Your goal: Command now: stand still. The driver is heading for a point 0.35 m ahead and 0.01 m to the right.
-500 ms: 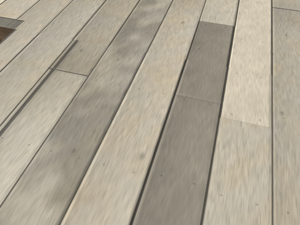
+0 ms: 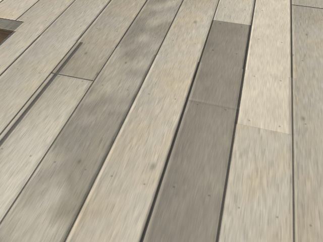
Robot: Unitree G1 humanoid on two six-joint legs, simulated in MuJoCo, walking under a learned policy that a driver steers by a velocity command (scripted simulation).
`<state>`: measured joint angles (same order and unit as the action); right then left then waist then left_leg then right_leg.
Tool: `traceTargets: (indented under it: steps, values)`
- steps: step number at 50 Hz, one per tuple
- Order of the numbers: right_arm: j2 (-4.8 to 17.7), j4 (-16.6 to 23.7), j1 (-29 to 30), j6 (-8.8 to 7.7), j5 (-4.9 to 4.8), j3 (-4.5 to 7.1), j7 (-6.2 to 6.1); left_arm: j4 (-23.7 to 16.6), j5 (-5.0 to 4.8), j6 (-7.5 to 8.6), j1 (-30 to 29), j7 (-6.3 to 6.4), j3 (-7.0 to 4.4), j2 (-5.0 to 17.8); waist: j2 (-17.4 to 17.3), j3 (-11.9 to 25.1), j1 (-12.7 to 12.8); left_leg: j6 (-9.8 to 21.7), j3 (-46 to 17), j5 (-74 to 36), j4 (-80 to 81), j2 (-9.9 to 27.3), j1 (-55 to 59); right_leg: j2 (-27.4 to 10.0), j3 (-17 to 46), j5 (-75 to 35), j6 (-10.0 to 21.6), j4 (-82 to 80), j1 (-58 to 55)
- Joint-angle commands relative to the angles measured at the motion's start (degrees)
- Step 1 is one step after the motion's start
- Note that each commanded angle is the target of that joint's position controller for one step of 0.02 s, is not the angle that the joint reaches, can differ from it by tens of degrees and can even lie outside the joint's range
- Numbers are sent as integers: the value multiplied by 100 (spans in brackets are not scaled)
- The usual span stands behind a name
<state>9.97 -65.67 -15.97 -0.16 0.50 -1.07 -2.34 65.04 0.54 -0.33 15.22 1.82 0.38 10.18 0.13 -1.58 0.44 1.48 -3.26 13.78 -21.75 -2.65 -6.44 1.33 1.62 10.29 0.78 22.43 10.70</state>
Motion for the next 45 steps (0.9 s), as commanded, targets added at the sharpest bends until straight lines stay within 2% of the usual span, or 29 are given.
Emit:
traceTargets:
  steps: [1,3,5,7,10,11,13,14,16,17,18,19,20,21,23,25,27,29,31,34,35,36,37,38,39,40,41,42,45]
  values:
    - [477,42,-353,-27,1,68,-21,-40,-1,29,310,24,-68,484,-21,-244,1,172,-497,-499,436,611,-477,-545,512,-307,158,-331,-112]
    - [441,17,-435,-26,10,64,-22,-12,5,26,358,25,-61,447,-25,-124,-8,187,-484,-63,482,569,-444,-493,490,107,168,-348,-153]
    - [613,49,-492,13,26,147,-16,-66,23,-7,338,15,-121,554,-117,-242,-33,341,-525,1457,421,435,-633,-248,359,1473,279,-79,99]
    - [683,130,-594,56,48,211,14,-201,73,-29,222,-31,-151,539,-253,-676,-114,603,-897,2873,519,555,-923,-100,340,2578,415,258,780]
    - [882,46,-1101,4,55,347,6,-506,164,118,-132,-121,-89,178,-928,-880,-318,1133,-2250,3321,1237,1513,-289,90,-309,1492,324,1489,1710]
    - [914,67,-1090,-28,60,389,16,-607,183,191,-263,-143,-113,272,-884,-913,-335,1255,-2448,3070,1372,1742,-316,-77,-349,1256,316,1745,1779]
    - [943,159,-894,-103,74,438,52,-717,134,319,-206,-206,-165,374,-737,-835,-168,1233,-2200,2567,1277,1694,-417,-171,-350,1413,358,1584,1523]
    - [943,213,-710,-131,45,453,63,-687,98,373,59,-229,-169,305,-761,-862,29,1143,-1917,2384,1084,1555,-767,-148,-431,1311,409,1081,963]
    - [717,429,-208,-204,11,425,84,-282,23,452,1233,-188,-246,328,-319,-760,565,780,-1067,1707,139,893,-2068,-22,-233,929,454,80,-1144]
    - [324,637,21,-285,-10,317,134,-135,81,497,1992,-123,-385,830,925,-491,857,490,-93,1263,-1591,176,-2895,-1163,1589,2025,690,-893,-2016]
    - [359,848,51,-340,91,327,186,91,25,437,2678,-136,-535,1344,1729,-326,880,386,499,1752,-3027,-162,-3687,-2210,3480,2730,1163,-1511,-2281]
    - [674,853,199,-347,235,397,233,-28,53,401,2167,-128,-452,971,742,-712,543,441,239,1495,-3869,234,-3840,-2235,3356,2713,1217,-1421,-1769]
    - [496,833,228,-384,210,370,293,-245,72,438,1635,-154,-399,790,293,-878,324,452,143,946,-4096,440,-3804,-2032,2838,2260,1156,-1437,-1354]
    - [380,796,179,-426,151,346,341,-379,81,484,1288,-162,-371,713,177,-829,155,408,137,495,-4086,581,-3618,-1790,2310,1622,1059,-1520,-1173]
    - [439,796,183,-398,176,385,409,-393,56,575,1202,-139,-288,518,259,-645,21,283,301,44,-3927,665,-3431,-1429,1486,287,923,-1555,-1185]
    - [410,802,169,-325,164,400,391,-250,40,622,1495,-105,-214,413,355,-500,-55,166,588,-22,-3857,507,-3373,-1270,775,-2585,859,-1141,-1370]
    - [267,937,495,-274,106,353,343,-185,50,616,1618,-78,-148,371,435,-439,-46,78,837,-138,-3386,313,-3176,-1086,250,-4259,763,-868,-1237]
    - [124,1139,1028,-260,50,263,311,-183,54,582,1536,-33,-81,336,562,-527,15,57,1075,-446,-2373,125,-2666,-847,-89,-4731,626,-782,-828]
    - [139,1184,1173,-255,1,212,258,-127,60,558,1610,14,-61,406,765,-421,77,106,1253,-811,-1566,-123,-1960,-759,-176,-5078,543,-522,-675]
    - [484,823,100,-289,-1,301,156,-146,0,590,1367,59,-83,567,866,99,-372,396,990,-1185,-1101,-236,-735,-975,30,-5549,449,475,-776]
    - [562,646,-432,-348,43,343,128,-166,-56,585,1170,41,-99,616,704,249,-689,492,885,-1765,-472,-123,-174,-918,-25,-5084,397,1168,-732]
    - [807,494,-909,-422,146,410,102,-191,-104,601,1233,13,-86,563,409,557,-810,611,420,-3085,-307,434,728,-693,-73,-3591,319,2081,-245]
    - [1240,443,-1310,-450,237,491,124,-231,-161,551,1772,39,-33,167,-744,1299,-598,1241,-1048,-6523,-929,2089,1912,-5,-472,919,202,4032,634]
    - [1048,501,-1170,-391,-8,439,167,6,-281,402,2464,52,-85,116,-796,2105,-308,2046,-2097,-6705,-661,2727,1988,301,50,2569,165,5018,860]
    - [884,697,-444,-335,-142,415,179,-2,-41,293,2133,49,-127,296,-324,1409,-175,2067,-1853,-4805,-113,2499,950,55,181,2249,136,5108,947]
    - [569,819,133,-313,-118,319,153,-144,130,254,1509,13,-145,268,-237,545,-120,1881,-1543,-3519,325,2191,85,-55,137,1981,122,4907,1150]
    - [332,820,309,-315,-58,229,115,-200,184,209,1222,-15,-159,207,-97,155,5,1634,-1173,-3093,613,1938,-520,-216,175,1761,91,4453,998]
    - [243,784,333,-319,-20,183,66,-214,193,131,1150,-35,-152,133,-180,22,127,1421,-781,-2939,752,1687,-946,-322,168,1649,58,3947,672]
    - [339,635,98,-351,83,159,61,-42,101,-45,1381,8,-83,-128,-338,194,265,1103,-285,-2797,710,1343,-1096,-195,-91,1674,-19,2766,99]
